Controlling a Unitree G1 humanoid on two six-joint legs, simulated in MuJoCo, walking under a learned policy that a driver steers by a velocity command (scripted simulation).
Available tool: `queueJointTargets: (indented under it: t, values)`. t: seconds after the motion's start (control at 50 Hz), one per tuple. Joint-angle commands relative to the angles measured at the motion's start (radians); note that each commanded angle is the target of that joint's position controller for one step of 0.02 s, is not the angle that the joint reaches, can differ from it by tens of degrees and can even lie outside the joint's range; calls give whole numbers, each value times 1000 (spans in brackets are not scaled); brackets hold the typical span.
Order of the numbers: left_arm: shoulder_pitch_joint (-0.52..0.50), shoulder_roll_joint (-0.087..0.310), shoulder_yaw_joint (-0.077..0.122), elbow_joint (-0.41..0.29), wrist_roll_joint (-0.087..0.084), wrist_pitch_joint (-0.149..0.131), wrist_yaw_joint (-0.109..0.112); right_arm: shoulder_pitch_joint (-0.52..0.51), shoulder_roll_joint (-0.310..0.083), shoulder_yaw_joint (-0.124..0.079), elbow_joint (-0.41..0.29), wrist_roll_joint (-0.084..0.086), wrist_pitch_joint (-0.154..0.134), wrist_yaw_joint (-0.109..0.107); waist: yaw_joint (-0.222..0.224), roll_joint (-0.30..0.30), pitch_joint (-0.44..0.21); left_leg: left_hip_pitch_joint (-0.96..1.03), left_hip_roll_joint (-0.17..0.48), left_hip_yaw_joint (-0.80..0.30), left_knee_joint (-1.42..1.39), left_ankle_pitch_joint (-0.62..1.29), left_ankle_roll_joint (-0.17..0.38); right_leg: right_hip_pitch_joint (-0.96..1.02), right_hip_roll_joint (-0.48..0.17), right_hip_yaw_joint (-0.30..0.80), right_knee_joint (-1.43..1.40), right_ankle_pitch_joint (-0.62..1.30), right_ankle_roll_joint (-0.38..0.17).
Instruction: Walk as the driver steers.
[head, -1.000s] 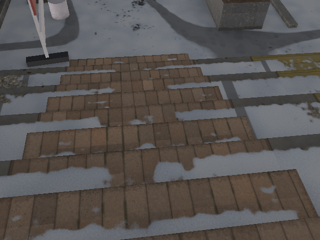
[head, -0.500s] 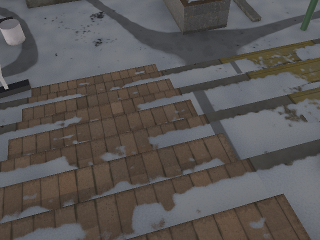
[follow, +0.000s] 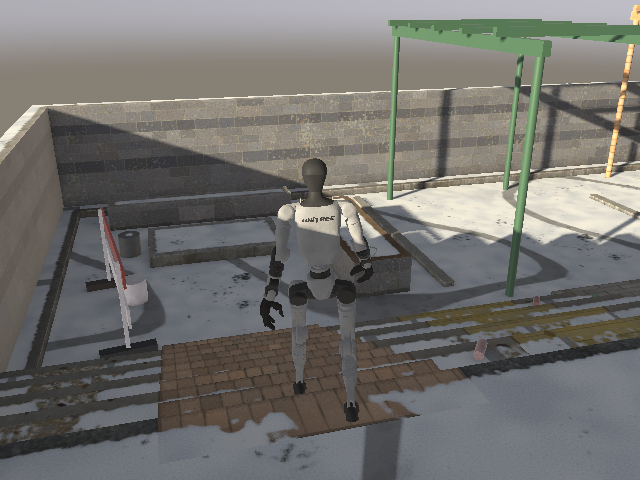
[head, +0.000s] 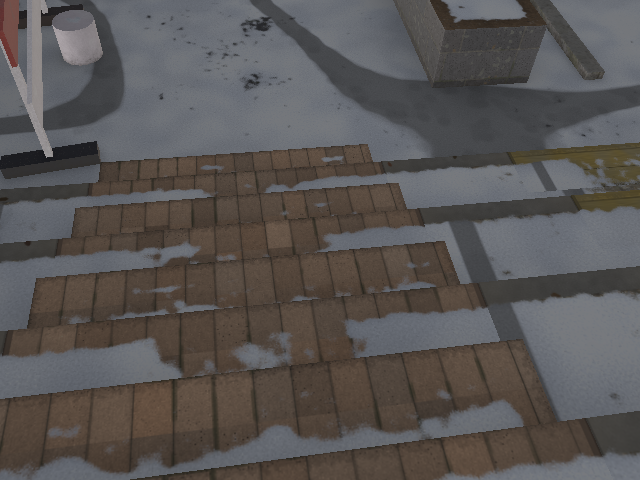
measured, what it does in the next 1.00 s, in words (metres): goes down, turning left: right foot 0.15 m lower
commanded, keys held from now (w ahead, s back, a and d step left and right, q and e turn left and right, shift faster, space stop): w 0.32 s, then w+q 0.68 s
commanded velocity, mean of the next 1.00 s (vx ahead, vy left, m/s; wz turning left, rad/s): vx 0.50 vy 0.00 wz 0.27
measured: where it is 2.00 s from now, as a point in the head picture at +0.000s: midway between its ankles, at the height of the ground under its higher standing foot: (279, 375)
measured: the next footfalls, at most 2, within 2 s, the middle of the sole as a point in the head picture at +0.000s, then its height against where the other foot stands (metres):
right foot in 0.64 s outside the picture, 0.15 m lower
left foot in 1.26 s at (267, 419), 0.15 m lower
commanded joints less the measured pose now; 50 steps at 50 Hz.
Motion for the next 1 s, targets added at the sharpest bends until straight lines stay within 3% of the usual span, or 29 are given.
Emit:
queueJointTargets:
  t: [0.02, 0.04, 0.06, 0.08, 0.12, 0.14, 0.2, 0.22, 0.24, 0.28, 0.32, 0.36, 0.46, 0.52, 0.58, 0.6, 0.64, 0.66, 0.68, 0.7, 0.72, 0.74, 0.78, 0.82, 0.84, 0.86, 0.9, 0.94, 1.0]
  values:
    - [192, 54, 32, 6, -65, 9, 5, 570, -197, -45, 166, -26, 1, -19, -157, 310, -311, 980, 222, -117, 462, 727, 93, -717, 78, 75, 1012, -191, -8]
    - [162, 96, 29, -19, -89, -10, 10, 616, -206, -51, 139, 27, 14, -2, -233, 205, -475, 1050, 324, -283, 462, 667, 158, -865, 49, 184, 1104, -93, -19]
    - [70, 119, 31, -50, -75, -9, 11, 549, -200, -52, 112, 30, 24, -2, -229, 99, -436, 921, 391, -369, 267, 216, 219, -964, 14, 136, 1069, 35, -13]
    - [-59, 98, 22, -72, -40, 3, 1, 425, -171, -43, 99, 16, 28, -25, -205, 68, -286, 666, 368, -431, 77, -267, 250, -1008, -12, 42, 993, 191, -2]
    - [-154, 69, 19, -89, 22, 62, -22, 408, -105, -15, 136, 19, 8, -45, -158, 27, -83, 249, 340, -425, 7, -333, 280, -890, -58, 69, 891, 206, -17]
    - [-163, 35, 9, -90, 25, 90, -31, 403, -95, -7, 149, 1, -6, -29, -126, -3, 3, 79, 301, -384, -19, -484, 271, -846, -80, 101, 793, 254, -40]
    - [-276, 10, 4, -139, 16, 95, -60, 292, -58, 11, 162, 25, -49, -27, -27, 11, 124, -195, 137, -222, -105, -604, 169, -775, -113, 90, 239, 691, -11]
    - [-277, 39, 18, -117, 31, 88, -73, 288, -70, 14, 153, 33, -49, -32, -31, 13, 99, -214, 102, -175, -112, -531, 167, -649, -120, 70, 43, 832, 1]
    - [-234, 9, 9, -78, 43, 94, -78, 321, -87, 9, 168, 31, -43, -34, -35, 47, 26, -187, 103, -148, -83, -380, 176, -547, -107, 36, 45, 875, 4]
    - [-197, 17, 14, -46, 25, 102, -89, 360, -94, 0, 175, 30, -35, -33, -33, 74, -29, -76, 129, -152, -38, -305, 199, -519, -117, 32, 71, 961, -8]
    - [-387, 46, 24, -100, 22, 93, -93, 452, -43, 6, 206, 40, -27, -43, -97, 32, 63, 138, 145, -224, -13, -466, 208, -761, -166, 107, -30, 1035, -22]
    - [-562, 70, 37, -149, 25, 75, -92, 553, -38, 4, 216, 20, -21, -57, -186, -20, 108, 353, 147, -310, 43, -666, 240, -994, -175, 121, -164, 1020, -7]
    - [-717, 44, 34, -201, 18, 28, -110, 586, -53, -10, 188, 0, -28, -95, -251, -35, 115, 337, 121, -368, 212, -652, 238, -939, -176, 150, -356, 1097, 46]
    - [-675, -1, 17, -191, -14, 34, -133, 512, -56, -11, 163, 4, -20, -75, -279, -34, 104, 4, 16, -223, 244, -702, 148, -468, -95, 22, -540, 1238, 51]
    - [-629, 40, 21, -189, -25, 25, -107, 526, -61, -16, 168, -7, -1, -87, -302, 25, 121, 168, 4, -266, 407, -589, 129, -429, -135, 88, -731, 1198, 44]
    - [-557, 62, 28, -167, -21, 15, -92, 534, -63, -19, 174, -13, 9, -87, -274, -9, 92, 208, -15, -256, 553, -553, 130, -357, -148, 89, -804, 1205, 33]
    - [-206, 117, 56, -57, 16, 8, -86, 556, -73, -24, 204, 11, 33, -88, -106, -83, -80, 31, -90, -163, 983, -654, 121, 79, -146, 19, -718, 1218, 30]
    - [-57, 176, 65, -20, 40, 5, -92, 680, -7, -26, 228, 43, 30, -79, -118, -245, -233, -286, -178, -113, 1382, -1286, 72, 466, -287, 128, -380, 1596, -8]
    - [3, 196, 71, -21, 10, 15, -110, 723, -22, -18, 208, 70, 24, -94, -101, -247, -386, -473, -118, -107, 1627, -1304, 67, 610, -435, 257, -240, 1513, -49]
    - [23, 217, 83, -26, -18, 27, -117, 635, -26, -13, 158, 70, 15, -105, -59, -273, -417, -610, -88, -61, 1733, -1183, 53, 542, -543, 394, -388, 1135, -114]
    - [-37, 210, 81, -38, -11, 28, -102, 458, -17, -7, 101, 45, 23, -101, -38, -276, -295, -713, -74, -4, 1647, -983, 36, 346, -545, 488, -626, 515, -168]
    - [-125, 146, 64, -69, 1, 24, -91, 281, -34, -11, 58, 8, 37, -90, -27, -225, -117, -693, -47, -8, 1600, -867, 41, 110, -505, 439, -715, 405, -185]
    - [-231, 67, 32, -74, 29, -3, -86, 217, -32, -22, 34, 2, 64, -69, -114, -130, 51, -549, -4, -109, 1318, -680, 31, -252, -439, 294, -699, 533, -134]
    - [-296, 48, 19, -73, 14, -24, -76, 229, 22, -12, 23, 10, 74, -45, -205, -151, 105, -402, -10, -105, 1026, -503, 8, -483, -370, 159, -754, 594, -95]
    - [-309, 63, 18, -75, 1, -29, -69, 212, 16, -17, 18, -7, 71, -31, -212, -155, 104, -321, -27, -93, 861, -392, -8, -525, -358, 125, -750, 683, -102]
    - [-302, 70, 22, -72, -11, -36, -64, 225, 22, -16, 29, -14, 66, -26, -225, -172, 71, -247, -37, -54, 754, -316, -10, -516, -334, 68, -736, 821, -112]
    - [-218, 123, 37, -58, 4, -32, -70, 357, 19, -22, 118, -16, 85, -19, -231, -210, -64, -228, -58, -9, 892, -237, 3, -359, -377, 59, -623, 962, -149]
    - [-137, 79, 27, -56, -11, -19, -76, 184, 1, -28, 70, -9, 98, -19, -171, -139, -8, -358, -49, -36, 870, -254, 27, -282, -395, 70, -605, 827, -143]
    - [32, 45, 16, -13, 8, -13, -57, -78, 0, -38, -5, -11, 82, -13, -52, -126, 93, -696, -40, -164, 704, -114, 42, 2, -408, 133, -544, 436, -106]
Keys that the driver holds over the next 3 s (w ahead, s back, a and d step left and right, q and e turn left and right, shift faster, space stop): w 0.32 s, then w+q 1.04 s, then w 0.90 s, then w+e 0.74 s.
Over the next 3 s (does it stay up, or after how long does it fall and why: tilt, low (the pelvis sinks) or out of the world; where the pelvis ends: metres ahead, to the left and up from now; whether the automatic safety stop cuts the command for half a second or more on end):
stays up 1.39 0.61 -0.67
